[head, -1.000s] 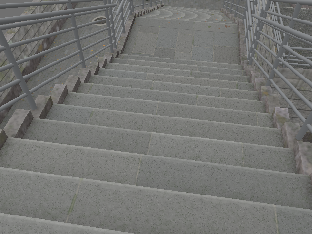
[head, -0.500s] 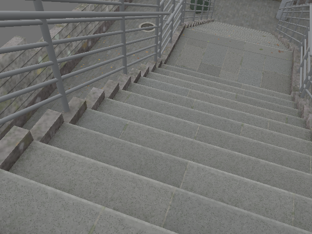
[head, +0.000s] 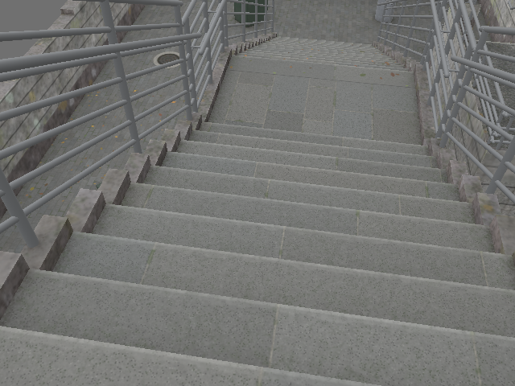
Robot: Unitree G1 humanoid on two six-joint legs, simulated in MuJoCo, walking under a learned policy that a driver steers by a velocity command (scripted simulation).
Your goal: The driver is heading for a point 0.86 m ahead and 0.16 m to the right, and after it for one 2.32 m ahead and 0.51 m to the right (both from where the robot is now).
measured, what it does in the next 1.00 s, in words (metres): goes down: right foot 0.16 m lower, then left foot 0.16 m lower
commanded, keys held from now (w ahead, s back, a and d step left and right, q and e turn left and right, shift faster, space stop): w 0.72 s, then w+e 0.28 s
